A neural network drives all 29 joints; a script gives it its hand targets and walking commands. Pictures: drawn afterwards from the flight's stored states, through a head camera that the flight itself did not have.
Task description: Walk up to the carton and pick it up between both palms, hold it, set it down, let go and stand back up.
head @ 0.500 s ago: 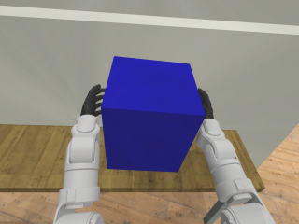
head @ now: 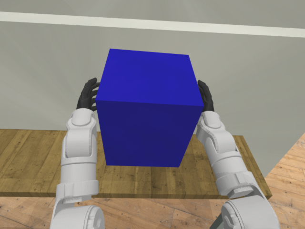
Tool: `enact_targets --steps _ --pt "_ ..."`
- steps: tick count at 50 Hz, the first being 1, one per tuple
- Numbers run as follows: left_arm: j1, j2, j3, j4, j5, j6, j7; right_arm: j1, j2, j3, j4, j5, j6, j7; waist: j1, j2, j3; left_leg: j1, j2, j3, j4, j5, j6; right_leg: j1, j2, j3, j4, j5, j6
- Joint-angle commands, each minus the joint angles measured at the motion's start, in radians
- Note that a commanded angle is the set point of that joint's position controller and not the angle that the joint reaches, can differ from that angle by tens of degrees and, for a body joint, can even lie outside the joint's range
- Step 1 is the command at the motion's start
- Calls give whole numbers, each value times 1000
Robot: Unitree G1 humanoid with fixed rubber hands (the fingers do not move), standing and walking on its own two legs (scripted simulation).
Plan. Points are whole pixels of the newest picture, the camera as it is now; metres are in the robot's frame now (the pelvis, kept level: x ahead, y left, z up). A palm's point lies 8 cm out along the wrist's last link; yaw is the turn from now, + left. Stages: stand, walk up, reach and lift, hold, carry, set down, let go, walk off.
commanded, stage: hold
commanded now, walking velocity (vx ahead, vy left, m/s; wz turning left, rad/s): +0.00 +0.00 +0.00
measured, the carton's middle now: (146, 111) +0.38 +0.00 +0.14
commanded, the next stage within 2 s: none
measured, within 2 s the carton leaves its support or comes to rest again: neither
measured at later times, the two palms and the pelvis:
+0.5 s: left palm (84, 109) +0.35 +0.15 +0.18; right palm (204, 112) +0.35 -0.15 +0.17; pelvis -0.01 +0.00 +0.00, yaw -1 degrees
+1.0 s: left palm (78, 118) +0.33 +0.16 +0.17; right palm (200, 116) +0.33 -0.14 +0.16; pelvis -0.01 +0.00 +0.00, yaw +0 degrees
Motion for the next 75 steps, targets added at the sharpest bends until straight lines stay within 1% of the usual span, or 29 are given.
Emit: enact_targets --steps 1,3,4,8,9,10,12,17,19,21,22,25,28,31,36,40,41,44,47,48,49,52,56,59,63,67,68,69,75 --pt "-626 -520 -500 -206 -119 -21 -148 -734 565 402 -352 102 -41 125 -11 41 -316 80 -70 55 -6 373 -28 168 55 -18 26 329 56" --pt "-642 -527 -509 -231 -120 0 -151 -755 550 385 -370 105 -36 135 -8 59 -299 76 -63 57 -18 345 -34 140 58 -27 15 250 45" --pt "-623 -521 -488 -184 -111 15 -153 -775 537 371 -363 97 -31 140 4 52 -250 53 -60 63 -30 295 -23 118 55 -27 -4 177 38" --pt "-699 -546 -504 -186 -115 28 -153 -819 538 299 -351 61 -35 165 -8 93 -240 30 -43 67 -61 183 -25 67 50 -32 -11 18 22" --pt "-696 -546 -494 -171 -113 32 -153 -829 543 284 -347 51 -38 171 -5 88 -236 22 -43 71 -70 151 -17 63 45 -33 -14 0 23" --pt "-728 -555 -511 -188 -119 27 -151 -822 548 262 -330 39 -40 176 -29 105 -252 23 -41 71 -73 138 -25 60 45 -35 -7 5 23" --pt "-723 -554 -481 -125 -106 33 -149 -857 538 234 -307 15 -44 187 -15 104 -239 0 -42 77 -90 55 -11 44 38 -31 -13 -47 21" --pt "-728 -549 -479 -111 -127 16 -129 -902 553 253 -332 13 -73 201 10 102 -399 43 -44 74 -52 136 -9 85 40 -35 7 24 24" --pt "-751 -557 -498 -146 -140 -2 -118 -885 562 267 -313 20 -76 201 5 108 -450 90 -45 71 -32 207 -20 76 49 -42 14 59 26" --pt "-717 -540 -454 -103 -124 -4 -117 -885 573 284 -298 10 -78 200 29 54 -424 70 -49 75 -35 199 3 80 48 -37 8 63 32" --pt "-718 -541 -462 -123 -129 -11 -120 -870 581 295 -305 16 -80 196 22 54 -454 80 -53 79 -27 227 2 102 45 -34 16 111 38" --pt "-645 -524 -437 -88 -122 -4 -139 -889 589 353 -372 37 -79 169 43 -2 -454 54 -68 81 -9 291 19 192 46 -18 26 259 55" --pt "-653 -530 -476 -170 -129 -13 -143 -836 605 398 -376 77 -65 144 19 28 -421 63 -77 68 9 384 -4 217 48 -13 46 394 64" --pt "-622 -512 -479 -187 -119 3 -160 -802 591 416 -403 87 -50 129 10 14 -376 75 -77 68 2 379 -5 221 48 -13 38 402 63" --pt "-609 -491 -438 -205 -75 36 -184 -742 581 388 -348 88 -17 125 18 36 -239 37 -73 76 -39 304 -5 192 36 -14 21 300 59" --pt "-644 -509 -508 -294 -111 33 -185 -730 565 382 -403 95 -23 126 -26 86 -308 110 -69 68 3 408 -44 192 48 -28 29 353 50" --pt "-639 -502 -493 -250 -104 36 -188 -725 553 359 -387 85 -17 126 -29 86 -265 92 -70 68 -8 365 -43 173 44 -29 18 307 48" --pt "-617 -519 -519 -250 -119 36 -182 -755 543 357 -436 85 -33 134 -22 106 -311 92 -66 67 -10 347 -46 158 45 -33 18 259 41" --pt "-680 -516 -522 -254 -132 23 -168 -770 539 322 -403 54 -39 153 -30 107 -334 98 -57 68 -24 282 -45 107 46 -45 7 148 36" --pt "-694 -540 -565 -304 -161 8 -155 -788 551 338 -456 59 -57 161 -28 118 -405 126 -52 63 -12 312 -49 100 52 -49 16 159 31" --pt "-697 -537 -567 -274 -168 3 -145 -823 546 337 -472 52 -63 165 -20 102 -413 136 -49 61 -7 300 -40 77 53 -47 11 141 28" --pt "-703 -528 -513 -173 -143 1 -138 -839 557 299 -392 5 -67 181 -1 68 -361 78 -44 70 -50 149 -6 52 43 -45 -3 23 30" --pt "-741 -521 -463 -109 -142 -1 -136 -903 578 281 -347 -12 -74 191 28 26 -377 16 -47 79 -75 61 23 75 37 -38 -5 -22 34" --pt "-762 -514 -419 -74 -112 -6 -138 -881 584 260 -251 -28 -74 203 39 31 -336 -1 -47 91 -93 47 28 70 34 -34 -7 -46 33" --pt "-750 -537 -428 -95 -108 -5 -142 -891 593 283 -274 -2 -89 193 36 62 -404 49 -58 93 -50 177 13 120 37 -27 5 66 36" --pt "-683 -515 -407 -85 -83 2 -153 -833 589 307 -247 20 -80 168 19 44 -363 61 -69 87 -26 262 8 175 38 -23 14 197 51" --pt "-607 -561 -422 -104 -75 17 -165 -751 567 289 -257 36 -71 163 -40 46 -286 94 -64 88 -25 312 -7 177 46 -25 9 250 49" --pt "-604 -537 -407 -137 -72 22 -178 -752 552 307 -272 48 -66 156 -22 44 -307 96 -72 85 -15 341 -10 212 43 -26 11 281 52" --pt "-611 -499 -463 -243 -105 17 -198 -707 551 345 -379 72 -52 140 -49 55 -297 79 -77 79 -10 383 -34 226 42 -36 24 360 58"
